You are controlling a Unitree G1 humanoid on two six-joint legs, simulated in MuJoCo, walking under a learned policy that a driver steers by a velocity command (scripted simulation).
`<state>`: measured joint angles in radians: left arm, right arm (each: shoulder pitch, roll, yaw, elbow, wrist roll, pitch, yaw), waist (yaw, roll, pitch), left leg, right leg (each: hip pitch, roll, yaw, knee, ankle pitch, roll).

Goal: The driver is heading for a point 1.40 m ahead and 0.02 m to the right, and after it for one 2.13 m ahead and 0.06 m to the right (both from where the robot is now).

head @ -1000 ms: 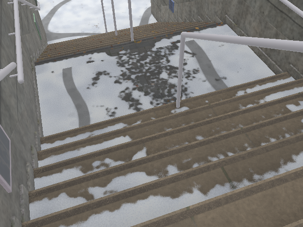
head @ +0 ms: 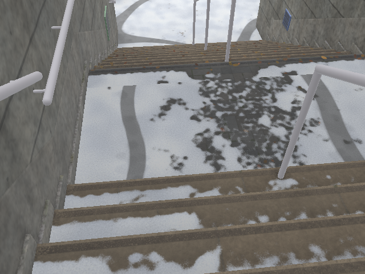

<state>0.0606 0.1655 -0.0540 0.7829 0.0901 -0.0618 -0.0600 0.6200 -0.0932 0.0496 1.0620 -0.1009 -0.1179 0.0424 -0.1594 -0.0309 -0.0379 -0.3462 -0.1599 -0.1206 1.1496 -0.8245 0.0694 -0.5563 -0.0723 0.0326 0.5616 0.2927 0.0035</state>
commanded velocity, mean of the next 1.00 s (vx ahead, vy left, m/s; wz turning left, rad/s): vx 0.50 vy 0.00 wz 0.09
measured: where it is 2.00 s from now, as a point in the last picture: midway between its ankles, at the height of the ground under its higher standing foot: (163, 209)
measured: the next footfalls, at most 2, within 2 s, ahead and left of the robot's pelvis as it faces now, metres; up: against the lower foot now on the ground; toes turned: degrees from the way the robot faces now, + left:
right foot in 0.06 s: +0.16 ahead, -0.13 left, -0.17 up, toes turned -1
left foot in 0.68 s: +0.47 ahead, +0.18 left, -0.33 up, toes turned +17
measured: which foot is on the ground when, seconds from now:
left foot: down 0.00-0.06, up 0.08-0.66, down 0.68-1.00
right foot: up 0.00-0.04, down 0.06-0.70, up 0.72-1.00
